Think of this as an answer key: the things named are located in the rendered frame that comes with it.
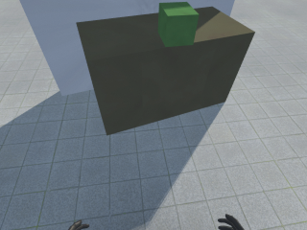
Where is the robot right hand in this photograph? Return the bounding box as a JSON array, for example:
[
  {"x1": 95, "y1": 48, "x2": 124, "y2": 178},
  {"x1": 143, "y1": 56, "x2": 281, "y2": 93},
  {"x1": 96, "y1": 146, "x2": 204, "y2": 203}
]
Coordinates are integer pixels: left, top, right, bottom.
[{"x1": 218, "y1": 214, "x2": 245, "y2": 230}]

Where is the carton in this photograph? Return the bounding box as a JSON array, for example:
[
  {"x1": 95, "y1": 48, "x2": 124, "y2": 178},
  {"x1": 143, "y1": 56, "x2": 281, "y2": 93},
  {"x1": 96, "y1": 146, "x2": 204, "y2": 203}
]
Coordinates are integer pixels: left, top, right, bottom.
[{"x1": 157, "y1": 2, "x2": 199, "y2": 47}]

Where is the robot left hand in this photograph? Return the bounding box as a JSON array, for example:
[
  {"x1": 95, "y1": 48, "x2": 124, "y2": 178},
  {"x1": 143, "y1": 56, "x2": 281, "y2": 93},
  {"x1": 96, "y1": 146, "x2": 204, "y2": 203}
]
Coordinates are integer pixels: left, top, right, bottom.
[{"x1": 68, "y1": 219, "x2": 89, "y2": 230}]

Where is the pedestal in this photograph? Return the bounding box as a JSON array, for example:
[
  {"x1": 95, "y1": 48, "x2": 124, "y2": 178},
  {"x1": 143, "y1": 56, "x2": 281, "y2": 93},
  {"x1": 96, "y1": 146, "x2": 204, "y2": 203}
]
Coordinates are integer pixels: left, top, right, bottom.
[{"x1": 76, "y1": 7, "x2": 255, "y2": 136}]

